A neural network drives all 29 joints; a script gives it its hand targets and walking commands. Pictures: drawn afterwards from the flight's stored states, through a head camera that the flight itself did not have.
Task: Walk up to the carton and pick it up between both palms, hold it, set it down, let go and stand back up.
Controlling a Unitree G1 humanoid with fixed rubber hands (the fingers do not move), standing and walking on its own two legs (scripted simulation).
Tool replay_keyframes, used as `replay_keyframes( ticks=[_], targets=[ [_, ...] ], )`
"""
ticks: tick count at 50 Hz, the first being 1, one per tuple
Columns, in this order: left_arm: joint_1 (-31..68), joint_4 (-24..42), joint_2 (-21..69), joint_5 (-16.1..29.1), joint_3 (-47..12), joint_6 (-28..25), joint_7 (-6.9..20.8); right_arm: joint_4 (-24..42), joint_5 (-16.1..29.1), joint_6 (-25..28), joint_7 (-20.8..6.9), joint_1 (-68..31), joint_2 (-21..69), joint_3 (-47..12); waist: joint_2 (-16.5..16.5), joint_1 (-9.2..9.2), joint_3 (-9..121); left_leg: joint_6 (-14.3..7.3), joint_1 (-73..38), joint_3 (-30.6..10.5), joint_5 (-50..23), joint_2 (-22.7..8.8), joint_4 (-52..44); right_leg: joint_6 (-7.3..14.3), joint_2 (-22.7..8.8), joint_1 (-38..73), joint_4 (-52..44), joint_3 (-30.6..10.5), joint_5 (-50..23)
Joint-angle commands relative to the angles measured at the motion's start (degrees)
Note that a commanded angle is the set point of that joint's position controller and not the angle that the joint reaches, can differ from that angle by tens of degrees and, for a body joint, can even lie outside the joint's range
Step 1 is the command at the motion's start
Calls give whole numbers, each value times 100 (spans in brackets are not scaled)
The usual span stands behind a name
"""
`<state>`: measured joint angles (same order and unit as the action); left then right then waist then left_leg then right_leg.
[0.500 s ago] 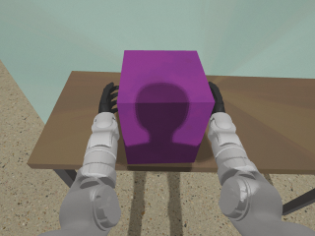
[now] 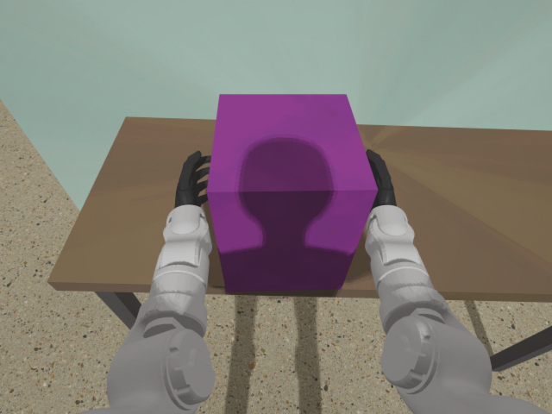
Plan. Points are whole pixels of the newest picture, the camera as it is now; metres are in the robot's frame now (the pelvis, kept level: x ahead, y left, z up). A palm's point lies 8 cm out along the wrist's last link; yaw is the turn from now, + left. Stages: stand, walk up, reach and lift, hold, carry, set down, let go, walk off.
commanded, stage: set down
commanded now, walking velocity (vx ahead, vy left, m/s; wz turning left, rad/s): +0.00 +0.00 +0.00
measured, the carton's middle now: (283, 197) +0.45 +0.04 +0.05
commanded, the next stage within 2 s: none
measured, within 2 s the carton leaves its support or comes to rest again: neither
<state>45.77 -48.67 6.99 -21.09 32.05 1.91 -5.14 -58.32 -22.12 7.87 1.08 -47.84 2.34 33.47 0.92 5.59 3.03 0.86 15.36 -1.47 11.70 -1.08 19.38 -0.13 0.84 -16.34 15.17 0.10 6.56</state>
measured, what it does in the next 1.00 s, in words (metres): stands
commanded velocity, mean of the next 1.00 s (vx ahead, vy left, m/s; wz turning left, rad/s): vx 0.00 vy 0.00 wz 0.00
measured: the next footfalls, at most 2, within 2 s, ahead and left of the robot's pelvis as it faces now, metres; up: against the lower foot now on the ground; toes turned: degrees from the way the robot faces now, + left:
none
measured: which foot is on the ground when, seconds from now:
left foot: down 0.00-1.00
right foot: down 0.00-1.00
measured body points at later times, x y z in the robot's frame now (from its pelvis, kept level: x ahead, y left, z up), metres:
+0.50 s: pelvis +0.00 +0.00 +0.00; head +0.05 +0.02 +0.45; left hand +0.41 +0.19 +0.07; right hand +0.44 -0.11 +0.08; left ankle -0.03 +0.12 -0.75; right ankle +0.00 -0.12 -0.75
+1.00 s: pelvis +0.00 +0.00 +0.00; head +0.06 +0.02 +0.45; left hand +0.41 +0.19 +0.07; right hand +0.44 -0.11 +0.07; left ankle -0.03 +0.12 -0.75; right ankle +0.00 -0.12 -0.75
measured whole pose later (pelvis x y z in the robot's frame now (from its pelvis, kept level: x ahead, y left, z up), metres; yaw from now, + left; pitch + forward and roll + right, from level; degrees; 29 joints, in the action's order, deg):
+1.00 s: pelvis +0.00 +0.00 +0.00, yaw +1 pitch +6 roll -1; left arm 43.0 -40.2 11.4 -27.8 35.9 1.0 -1.8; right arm -51.1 -27.8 11.1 -1.9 -44.5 6.7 38.9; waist 2.2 4.7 -0.2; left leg 0.4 12.6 -1.6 11.4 -0.5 17.7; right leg -0.4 0.2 -14.0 14.8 0.5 7.1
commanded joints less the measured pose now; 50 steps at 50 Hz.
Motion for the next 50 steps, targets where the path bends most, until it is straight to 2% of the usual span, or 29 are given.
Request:
replay_keyframes(
  ticks=[1,33,45,50],
  targets=[
    [3426,200,2427,-62,-1482,-242,533,309,-230,456,-806,-3406,2858,-1408,5,-7,3456,206,-294,952,-2650,118,15,-100,40,2549,452,534,-1987],
    [2339,369,2364,-628,-1023,-114,664,374,-722,493,-881,-2405,2758,-933,58,-44,2455,70,-194,991,-2417,117,-189,-123,-13,2366,269,614,-1347],
    [1966,502,2381,-763,-935,-44,713,471,-795,444,-920,-2057,2750,-864,59,-65,2178,36,-233,973,-2472,119,-198,-132,-11,2246,226,639,-1229],
    [1930,598,2369,-802,-893,-31,747,576,-881,378,-975,-2037,2722,-779,21,-16,2149,79,-414,989,-2603,117,-140,-146,13,2140,219,660,-1181]
  ],
)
